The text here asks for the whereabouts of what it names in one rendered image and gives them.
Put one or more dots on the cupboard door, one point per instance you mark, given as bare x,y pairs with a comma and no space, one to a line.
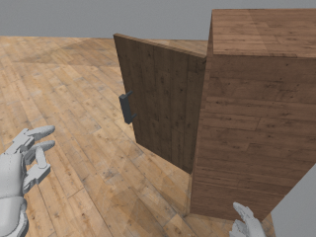
166,84

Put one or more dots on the right robot hand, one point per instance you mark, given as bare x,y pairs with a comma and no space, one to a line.
252,226

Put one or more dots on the handle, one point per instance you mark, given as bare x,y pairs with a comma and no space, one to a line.
125,108

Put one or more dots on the robot left forearm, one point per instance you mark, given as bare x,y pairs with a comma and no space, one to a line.
13,218

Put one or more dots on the left robot hand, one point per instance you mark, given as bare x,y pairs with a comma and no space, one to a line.
23,152

